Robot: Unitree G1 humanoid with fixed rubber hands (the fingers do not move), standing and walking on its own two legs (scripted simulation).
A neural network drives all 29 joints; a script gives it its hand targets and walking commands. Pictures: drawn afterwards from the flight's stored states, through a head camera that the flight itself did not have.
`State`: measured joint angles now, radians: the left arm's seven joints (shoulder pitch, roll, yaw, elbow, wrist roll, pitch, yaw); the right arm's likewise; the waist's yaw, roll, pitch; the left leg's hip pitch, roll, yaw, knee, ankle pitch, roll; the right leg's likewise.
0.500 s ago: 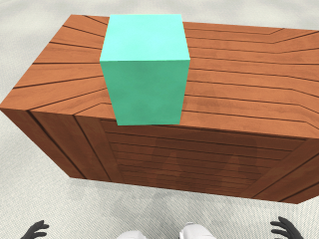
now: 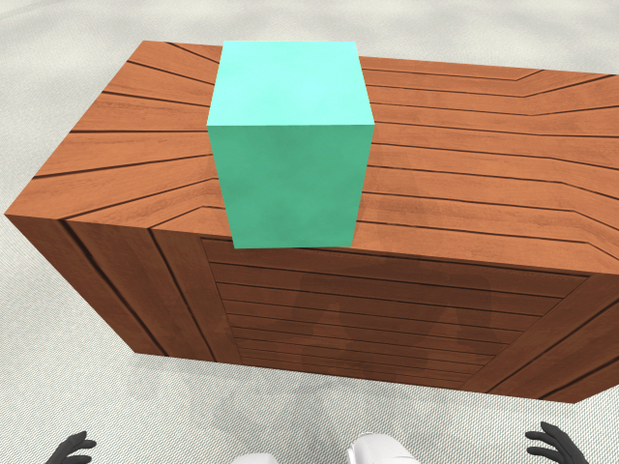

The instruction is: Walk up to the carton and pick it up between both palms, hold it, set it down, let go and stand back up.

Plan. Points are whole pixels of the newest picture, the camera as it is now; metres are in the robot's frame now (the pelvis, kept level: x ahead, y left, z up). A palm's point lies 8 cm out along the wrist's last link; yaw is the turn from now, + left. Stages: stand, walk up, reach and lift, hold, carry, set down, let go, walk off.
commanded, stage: walk up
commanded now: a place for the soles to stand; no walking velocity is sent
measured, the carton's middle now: (291, 150) +0.56 +0.06 +0.07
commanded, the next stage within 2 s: none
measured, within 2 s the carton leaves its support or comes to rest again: neither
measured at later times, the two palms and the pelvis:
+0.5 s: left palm out of the picture +0.10 +0.33 -0.08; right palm out of the picture +0.12 -0.31 -0.08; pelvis +0.00 +0.00 +0.00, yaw +0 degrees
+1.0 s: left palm out of the picture +0.10 +0.33 -0.08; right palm out of the picture +0.12 -0.31 -0.08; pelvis +0.00 +0.00 -0.01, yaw +0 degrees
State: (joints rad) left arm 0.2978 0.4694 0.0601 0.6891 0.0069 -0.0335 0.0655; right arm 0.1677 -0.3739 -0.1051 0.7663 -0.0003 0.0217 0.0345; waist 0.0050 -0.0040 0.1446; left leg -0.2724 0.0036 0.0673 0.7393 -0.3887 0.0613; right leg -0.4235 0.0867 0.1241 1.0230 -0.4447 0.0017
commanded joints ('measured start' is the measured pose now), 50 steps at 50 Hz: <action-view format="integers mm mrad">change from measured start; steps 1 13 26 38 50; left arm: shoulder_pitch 49 21 56 32 63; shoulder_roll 169 242 178 247 197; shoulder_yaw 30 39 39 40 47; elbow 23 -23 38 -13 60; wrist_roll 6 19 -5 12 -16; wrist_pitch -41 -52 -29 -60 -19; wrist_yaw -5 21 -6 23 -1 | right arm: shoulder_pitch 28 -26 -6 -71 -68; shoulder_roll -286 -234 -282 -236 -274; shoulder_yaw -63 -56 -64 -49 -63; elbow -87 -50 -81 -70 -79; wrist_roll -30 -16 -29 -12 -23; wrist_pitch -29 7 -30 9 -24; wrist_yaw -7 -2 -11 -7 -15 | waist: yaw -73 -23 -59 -7 -39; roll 162 -119 131 -118 132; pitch -153 -159 -72 -132 10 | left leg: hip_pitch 243 -120 168 -188 15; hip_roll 298 11 284 19 264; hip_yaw -265 -165 -277 -183 -271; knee -262 189 -329 253 -410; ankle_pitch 266 -193 127 -239 30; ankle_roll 149 -28 135 -29 96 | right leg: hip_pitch -128 67 -153 111 -136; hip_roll -76 -297 -56 -307 -35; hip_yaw -104 539 -62 558 -48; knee -210 -528 -80 -516 75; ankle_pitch -48 452 -73 507 -30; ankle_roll -17 -272 -7 -295 -13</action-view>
